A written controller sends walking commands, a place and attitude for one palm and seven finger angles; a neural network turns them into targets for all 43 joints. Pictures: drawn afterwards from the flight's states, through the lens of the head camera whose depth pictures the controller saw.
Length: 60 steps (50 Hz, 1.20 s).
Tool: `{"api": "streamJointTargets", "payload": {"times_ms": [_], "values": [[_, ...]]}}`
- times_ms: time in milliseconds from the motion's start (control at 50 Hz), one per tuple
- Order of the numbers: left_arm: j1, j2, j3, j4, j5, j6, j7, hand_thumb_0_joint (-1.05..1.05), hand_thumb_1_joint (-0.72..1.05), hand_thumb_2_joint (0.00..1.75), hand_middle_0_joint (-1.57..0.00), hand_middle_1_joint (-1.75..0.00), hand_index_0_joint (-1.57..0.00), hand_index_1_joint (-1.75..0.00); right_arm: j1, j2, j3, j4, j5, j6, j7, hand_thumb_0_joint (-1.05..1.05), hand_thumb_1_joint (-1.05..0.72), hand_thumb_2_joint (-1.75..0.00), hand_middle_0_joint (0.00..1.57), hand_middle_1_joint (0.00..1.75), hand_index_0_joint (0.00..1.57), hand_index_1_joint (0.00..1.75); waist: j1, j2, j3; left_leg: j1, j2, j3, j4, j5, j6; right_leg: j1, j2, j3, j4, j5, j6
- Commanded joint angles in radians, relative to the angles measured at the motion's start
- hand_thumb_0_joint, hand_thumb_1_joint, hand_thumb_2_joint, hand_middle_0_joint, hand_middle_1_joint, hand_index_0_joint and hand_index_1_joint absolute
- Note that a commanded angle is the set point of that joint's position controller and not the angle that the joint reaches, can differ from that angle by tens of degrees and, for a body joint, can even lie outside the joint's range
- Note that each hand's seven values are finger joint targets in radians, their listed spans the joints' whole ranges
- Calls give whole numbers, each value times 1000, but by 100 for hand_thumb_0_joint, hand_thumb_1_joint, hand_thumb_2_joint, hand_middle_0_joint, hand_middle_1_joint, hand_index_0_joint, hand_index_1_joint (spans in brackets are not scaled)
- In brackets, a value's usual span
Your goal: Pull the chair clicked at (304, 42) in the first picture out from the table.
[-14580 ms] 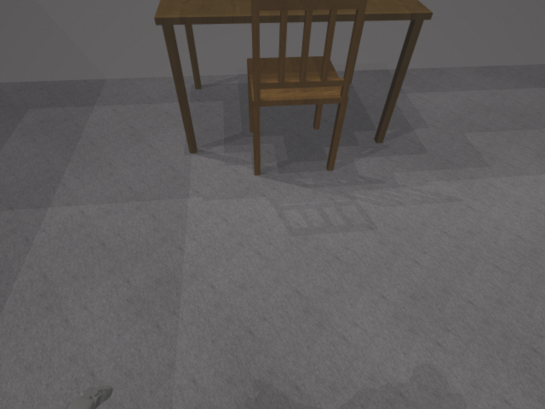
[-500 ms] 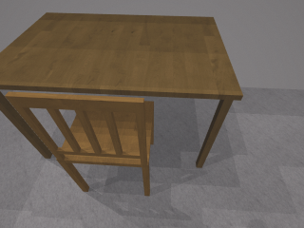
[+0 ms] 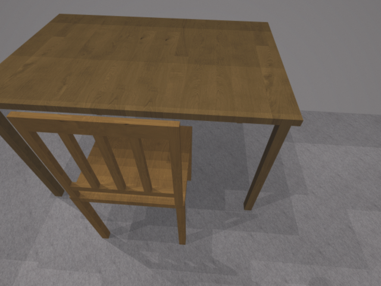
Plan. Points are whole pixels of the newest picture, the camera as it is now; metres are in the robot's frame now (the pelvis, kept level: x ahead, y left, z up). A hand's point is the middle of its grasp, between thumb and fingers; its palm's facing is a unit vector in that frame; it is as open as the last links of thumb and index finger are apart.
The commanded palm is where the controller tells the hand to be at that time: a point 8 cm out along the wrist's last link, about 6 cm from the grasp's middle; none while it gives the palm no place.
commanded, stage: look again from close up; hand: left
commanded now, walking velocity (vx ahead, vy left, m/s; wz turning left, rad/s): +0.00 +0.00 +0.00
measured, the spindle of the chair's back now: (112, 164) +0.45 +0.28 -0.10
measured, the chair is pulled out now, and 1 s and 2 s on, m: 0.00 0.00 0.00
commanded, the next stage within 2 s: raise the hand toward the chair's back in 0.08 s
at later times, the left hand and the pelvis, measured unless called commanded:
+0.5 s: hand (128, 239) +0.21 +0.15 -0.01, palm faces -0.01 -1.00 +0.07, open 8.4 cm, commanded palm +0.12 +0.23 -0.07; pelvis -0.03 +0.01 -0.05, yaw +0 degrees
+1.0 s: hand (117, 267) +0.17 +0.17 -0.07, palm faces -0.09 -1.00 +0.01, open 12.7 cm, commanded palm +0.14 +0.25 -0.05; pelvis -0.05 +0.01 -0.10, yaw +1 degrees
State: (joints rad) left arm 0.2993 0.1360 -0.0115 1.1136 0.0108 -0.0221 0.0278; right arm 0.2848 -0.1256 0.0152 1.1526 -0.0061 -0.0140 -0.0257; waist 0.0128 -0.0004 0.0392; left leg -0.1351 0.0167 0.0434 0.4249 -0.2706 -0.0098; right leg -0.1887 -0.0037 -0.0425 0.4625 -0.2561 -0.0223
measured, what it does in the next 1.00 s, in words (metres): lowers itself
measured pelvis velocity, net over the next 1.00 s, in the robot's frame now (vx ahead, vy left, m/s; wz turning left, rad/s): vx -0.05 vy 0.01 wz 0.02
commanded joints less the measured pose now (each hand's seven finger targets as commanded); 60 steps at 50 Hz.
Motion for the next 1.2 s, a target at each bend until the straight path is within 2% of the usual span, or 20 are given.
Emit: {"api": "streamJointTargets", "payload": {"times_ms": [0, 140, 160, 180, 200, 220, 240, 320, 380, 400, 460, 520, 620, 680, 760, 800, 900, 1000, 1100, 1180], "values": [[84, 103, 17, -20, -1, -7, 8, 0, 90, 90, -20, -30, -20, -30, 70, -80, -10, -21, -1, -16, -8, 0, -90, -90, 20, 30, 20, 30, -6, -16, 40, -43, 73, -63, -77, 130, 32, -19, -100, 104, -107, 118, -18], [90, 100, 19, -17, 0, -9, 9, 0, 90, 90, -20, -30, -20, -30, 77, -81, -9, -21, -1, -22, -10, 0, -90, -90, 20, 30, 20, 30, -3, -9, 22, -46, 75, -67, -73, 167, 31, 2, -103, 97, -89, 168, -17], [141, 129, 22, 21, 10, -27, 47, 0, 90, 90, -20, -30, -20, -30, -46, -132, -22, -96, 6, -26, 1, 0, -90, -90, 20, 30, 20, 30, 30, -10, 58, -136, 86, -24, 133, 175, 1, -8, -166, 140, -83, 550, 4], [-604, 292, 55, -1524, -215, -243, 26, 0, 88, 89, -20, -30, -20, -30, -9, -315, -42, -455, 45, -175, -46, 0, -90, -90, 20, 30, 20, 30, -112, 168, -447, 125, -17, -30, -5, 243, 40, 103, -67, 79, 5, 385, -4], [-478, 353, 147, -1442, -169, -211, 83, 0, 85, 88, -20, -29, -20, -29, -138, -207, 0, -405, 54, -249, -85, 0, -90, -90, 20, 30, 20, 30, -47, 229, -336, 122, 7, 16, 7, 255, 40, 46, -21, 65, 27, 239, -4], [-176, 170, 58, -1159, -134, -157, 103, 0, 83, 87, -19, -29, -19, -29, -75, -233, -33, -362, 23, -288, -81, 0, -90, -90, 20, 30, 20, 30, -43, 205, -341, 50, 10, 7, 7, 228, 28, 19, -14, -9, 37, 122, -14], [99, -50, -77, -910, -144, -40, 105, 0, 81, 86, -19, -29, -19, -29, -80, -177, -25, -354, 60, -298, -67, 0, -90, -90, 20, 30, 20, 30, -42, 81, -143, -68, 14, -29, 12, 151, 33, -70, -18, -26, 24, 84, -6], [-50, -19, -71, -1066, -173, -189, 38, 0, 71, 82, -18, -27, -18, -27, -76, -256, -59, -502, 39, -346, -76, 0, -90, -90, 20, 30, 20, 30, -93, -219, 4, -251, -27, -55, 158, -85, 39, -322, -17, -27, 42, -220, 26], [216, -39, 24, -872, -210, -365, -86, 0, 64, 79, -17, -26, -17, -26, -114, -249, -89, -586, 15, -350, -38, 0, -90, -90, 20, 30, 20, 30, 6, -381, -18, -477, -35, -52, 291, -124, 11, -434, -19, -24, 169, -323, 19], [333, 19, 102, -831, -219, -423, -144, 0, 62, 78, -17, -26, -17, -26, -123, -250, -101, -609, 18, -339, -11, 0, -90, -90, 20, 30, 20, 30, 55, -306, -54, -501, -43, -35, 313, -92, -2, -397, -17, -11, 209, -270, 4], [329, 112, 212, -870, -239, -596, -306, 0, 55, 75, -16, -25, -16, -25, -181, -256, -116, -707, 7, -300, 39, 0, -90, -90, 20, 30, 20, 30, 63, -145, -184, -588, -66, -6, 448, -2, -12, -354, -26, 4, 385, -3, -17], [306, 142, 225, -984, -200, -587, -304, 0, 48, 72, -16, -23, -16, -23, -204, -235, -117, -775, 10, -243, 51, 0, -90, -90, 20, 30, 20, 30, 96, 30, -271, -665, -64, 19, 509, 16, 1, -399, -29, 24, 495, 62, -23], [51, 163, 192, -1521, -229, -667, -221, 0, 36, 67, -15, -22, -15, -22, -153, -212, -112, -819, -4, -236, 36, 0, -90, -90, 20, 30, 20, 30, 18, 215, -493, -555, -21, -37, 609, 96, 24, -525, -1, 22, 582, 66, -21], [-15, 94, 61, -1584, -235, -728, -237, 0, 29, 64, -14, -20, -14, -20, -132, -217, -87, -770, -8, -255, 16, 0, -90, -90, 20, 30, 20, 30, -68, 179, -448, -565, -5, -77, 667, 66, 34, -659, 10, 12, 587, -8, -16], [-6, 94, 9, -1387, -236, -643, -349, 0, 20, 60, -13, -19, -13, -19, -118, -252, -78, -743, 12, -279, -14, 0, -90, -90, 20, 30, 20, 30, -126, 12, -337, -731, 0, -111, 702, -142, 42, -732, 16, 15, 556, -194, -3], [114, 128, 60, -1218, -234, -505, -394, 0, 15, 58, -13, -18, -13, -18, -124, -257, -79, -755, 35, -265, -23, 0, -90, -90, 20, 30, 20, 30, -84, -44, -326, -777, -9, -106, 672, -185, 41, -687, 17, 18, 527, -248, -2], [235, 249, 303, -1362, -291, -250, -345, 0, 4, 53, -11, -16, -11, -16, -190, -219, -86, -842, 50, -193, -39, 0, -90, -90, 20, 30, 20, 30, 75, -41, -580, -675, -35, -82, 580, -9, 32, -408, 1, -8, 545, -61, 3], [156, 170, 273, -1460, -302, -380, -194, 0, -8, 48, -10, -15, -10, -15, -160, -171, -72, -794, 31, -203, -40, 0, -90, -90, 20, 30, 20, 30, 33, -43, -434, -686, -12, -90, 584, 15, 24, -510, 11, -32, 547, -59, -1], [73, 108, 93, -1334, -231, -513, -253, 0, -20, 43, -9, -13, -9, -13, -120, -224, -69, -759, 26, -241, -30, 0, -90, -90, 20, 30, 20, 30, -75, 5, -288, -746, -15, -92, 618, -178, 31, -700, 1, -14, 527, -269, 0], [90, 218, 168, -1317, -253, -471, -333, 0, -29, 39, -8, -11, -8, -11, -95, -252, -79, -782, 47, -260, -45, 0, -90, -90, 20, 30, 20, 30, -43, 31, -374, -718, -21, -84, 592, -179, 35, -616, -7, 19, 485, -277, -3]]}}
